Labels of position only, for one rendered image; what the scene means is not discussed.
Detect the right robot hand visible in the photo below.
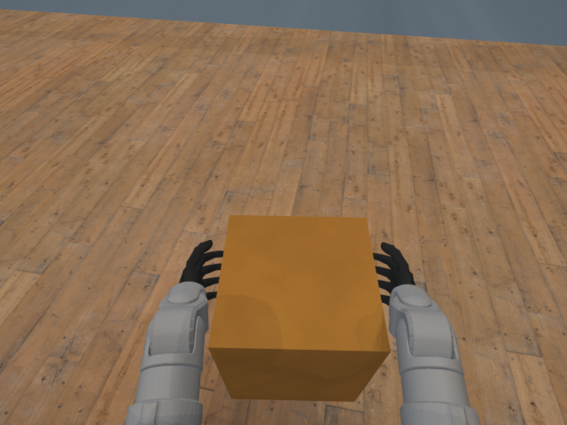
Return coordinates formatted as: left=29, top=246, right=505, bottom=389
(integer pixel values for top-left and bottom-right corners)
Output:
left=373, top=242, right=416, bottom=305

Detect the right robot forearm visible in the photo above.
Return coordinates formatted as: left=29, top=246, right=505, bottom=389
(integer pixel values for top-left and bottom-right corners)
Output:
left=389, top=284, right=480, bottom=425

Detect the carton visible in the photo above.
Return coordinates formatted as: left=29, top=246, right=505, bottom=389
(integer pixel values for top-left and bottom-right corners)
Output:
left=208, top=215, right=391, bottom=402

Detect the left robot forearm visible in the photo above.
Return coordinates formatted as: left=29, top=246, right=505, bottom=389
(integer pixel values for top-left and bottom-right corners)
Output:
left=125, top=282, right=209, bottom=425

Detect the left robot hand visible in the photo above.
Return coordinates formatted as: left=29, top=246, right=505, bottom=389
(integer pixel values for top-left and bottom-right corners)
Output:
left=179, top=240, right=223, bottom=300

